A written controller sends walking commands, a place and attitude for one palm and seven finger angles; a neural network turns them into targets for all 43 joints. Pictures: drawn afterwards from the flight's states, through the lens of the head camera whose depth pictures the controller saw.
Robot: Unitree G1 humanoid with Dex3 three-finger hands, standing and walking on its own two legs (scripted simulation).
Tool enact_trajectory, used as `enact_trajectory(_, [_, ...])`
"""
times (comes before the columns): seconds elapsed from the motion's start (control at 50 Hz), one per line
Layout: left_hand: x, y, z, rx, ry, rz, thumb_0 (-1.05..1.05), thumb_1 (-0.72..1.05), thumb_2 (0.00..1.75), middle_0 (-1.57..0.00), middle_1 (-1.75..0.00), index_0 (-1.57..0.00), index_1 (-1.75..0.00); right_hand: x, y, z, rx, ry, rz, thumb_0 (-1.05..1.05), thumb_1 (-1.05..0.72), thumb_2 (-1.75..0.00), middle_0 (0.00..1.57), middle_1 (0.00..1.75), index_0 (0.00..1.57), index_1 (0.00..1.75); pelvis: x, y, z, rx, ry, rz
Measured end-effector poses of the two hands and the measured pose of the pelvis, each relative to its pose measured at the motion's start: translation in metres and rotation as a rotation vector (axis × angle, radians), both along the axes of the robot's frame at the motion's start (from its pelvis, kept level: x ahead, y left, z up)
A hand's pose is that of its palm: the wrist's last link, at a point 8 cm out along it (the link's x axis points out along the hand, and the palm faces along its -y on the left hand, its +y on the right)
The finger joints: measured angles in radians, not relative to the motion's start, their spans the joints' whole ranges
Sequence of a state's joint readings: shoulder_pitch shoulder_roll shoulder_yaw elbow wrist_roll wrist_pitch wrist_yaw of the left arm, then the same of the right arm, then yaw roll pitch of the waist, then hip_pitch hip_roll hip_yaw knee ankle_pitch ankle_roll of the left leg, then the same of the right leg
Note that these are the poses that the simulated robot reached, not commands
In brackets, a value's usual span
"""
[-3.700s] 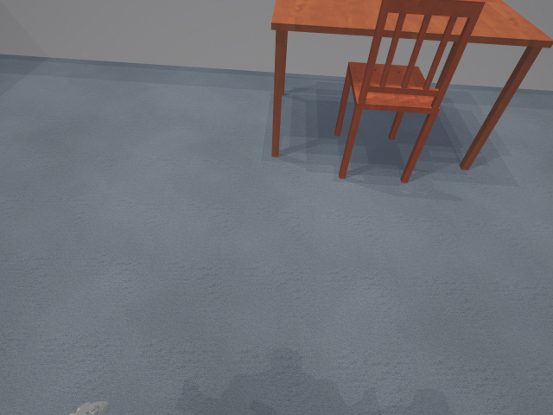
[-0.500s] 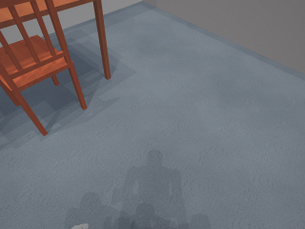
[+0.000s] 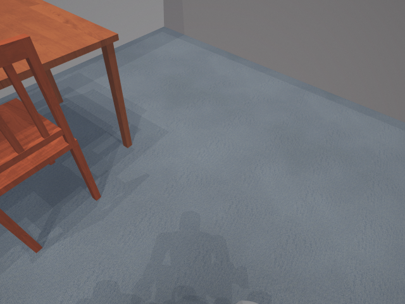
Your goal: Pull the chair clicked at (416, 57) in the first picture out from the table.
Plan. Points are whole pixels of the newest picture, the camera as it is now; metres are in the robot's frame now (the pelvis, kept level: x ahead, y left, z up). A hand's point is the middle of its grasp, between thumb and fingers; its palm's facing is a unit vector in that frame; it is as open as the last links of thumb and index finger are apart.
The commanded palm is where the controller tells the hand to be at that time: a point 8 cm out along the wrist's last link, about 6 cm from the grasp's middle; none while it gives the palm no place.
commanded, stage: walk to a spot facing it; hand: left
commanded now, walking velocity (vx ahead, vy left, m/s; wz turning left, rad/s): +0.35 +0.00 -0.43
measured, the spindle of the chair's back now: out of the picture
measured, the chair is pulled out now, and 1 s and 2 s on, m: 0.00 0.00 0.00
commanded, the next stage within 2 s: turn to face it in 0.58 s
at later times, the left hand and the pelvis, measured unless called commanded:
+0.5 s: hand (171, 222) +0.35 +0.10 -0.18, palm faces -0.18 -0.96 -0.22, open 7.4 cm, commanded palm none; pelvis +0.22 -0.07 -0.02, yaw -12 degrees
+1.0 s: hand (168, 198) +0.44 +0.12 -0.19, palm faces -0.07 -0.99 -0.15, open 7.4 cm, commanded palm none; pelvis +0.40 -0.05 -0.01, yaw -8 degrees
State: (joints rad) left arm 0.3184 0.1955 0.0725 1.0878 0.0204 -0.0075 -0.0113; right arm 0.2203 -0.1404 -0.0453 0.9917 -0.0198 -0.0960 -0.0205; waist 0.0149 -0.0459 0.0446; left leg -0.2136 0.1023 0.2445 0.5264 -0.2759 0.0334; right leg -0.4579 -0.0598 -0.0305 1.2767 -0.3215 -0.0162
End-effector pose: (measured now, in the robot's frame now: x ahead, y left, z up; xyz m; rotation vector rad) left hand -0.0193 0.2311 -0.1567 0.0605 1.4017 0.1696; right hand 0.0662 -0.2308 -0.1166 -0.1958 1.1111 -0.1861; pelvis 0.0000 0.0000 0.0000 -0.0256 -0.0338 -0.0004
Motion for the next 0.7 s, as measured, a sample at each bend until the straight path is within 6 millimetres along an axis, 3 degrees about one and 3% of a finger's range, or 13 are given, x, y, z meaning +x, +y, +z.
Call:
enact_trajectory(0.08, [0.074, 0.006, 0.009, 0.003, -0.098, -0.038, 0.00, 0.91, 0.90, -0.20, -0.29, -0.19, -0.30, -0.016, -0.002, 0.000, -0.004, 0.104, -0.060, -0.02, -0.96, -0.90, 0.20, 0.30, 0.20, 0.30, 0.031, 0.005, 0.005, 0.007, 0.005, -0.032])
enact_trajectory(0.18, [0.158, -0.002, 0.016, 0.002, -0.159, -0.111, 0.00, 0.91, 0.90, -0.20, -0.29, -0.19, -0.30, -0.035, 0.005, -0.009, 0.041, 0.236, -0.153, -0.01, -0.94, -0.90, 0.20, 0.30, 0.20, 0.29, 0.073, 0.003, 0.005, 0.019, 0.011, -0.074])
enact_trajectory(0.32, [0.282, -0.038, 0.014, 0.022, -0.194, -0.271, 0.00, 0.91, 0.90, -0.20, -0.29, -0.19, -0.30, -0.045, 0.015, -0.028, 0.138, 0.404, -0.298, 0.00, -0.92, -0.90, 0.20, 0.30, 0.20, 0.29, 0.142, -0.021, -0.009, 0.031, 0.022, -0.146])
enact_trajectory(0.4, [0.346, -0.065, 0.003, 0.049, -0.264, -0.318, 0.00, 0.91, 0.90, -0.20, -0.29, -0.20, -0.30, -0.029, 0.005, -0.046, 0.194, 0.493, -0.343, 0.00, -0.91, -0.90, 0.20, 0.30, 0.20, 0.29, 0.186, -0.049, -0.028, 0.039, 0.021, -0.181])
enact_trajectory(0.46, [0.367, -0.076, 0.006, 0.059, -0.264, -0.307, 0.00, 0.91, 0.90, -0.20, -0.29, -0.20, -0.30, 0.014, -0.015, -0.050, 0.190, 0.459, -0.346, 0.01, -0.91, -0.90, 0.20, 0.30, 0.20, 0.29, 0.208, -0.061, -0.026, 0.030, 0.011, -0.196])
enact_trajectory(0.58, [0.380, -0.086, 0.020, 0.074, -0.172, -0.310, 0.00, 0.92, 0.90, -0.20, -0.29, -0.20, -0.30, 0.147, -0.064, -0.034, 0.120, 0.191, -0.296, 0.01, -0.91, -0.90, 0.20, 0.30, 0.19, 0.29, 0.254, -0.073, -0.005, 0.029, 0.027, -0.229])
enact_trajectory(0.7, [0.391, -0.085, 0.022, 0.055, -0.101, -0.288, 0.00, 0.92, 0.90, -0.20, -0.29, -0.20, -0.30, 0.259, -0.085, -0.016, 0.086, 0.014, -0.241, 0.00, -0.91, -0.90, 0.20, 0.30, 0.19, 0.29, 0.302, -0.074, 0.002, 0.021, 0.035, -0.247])
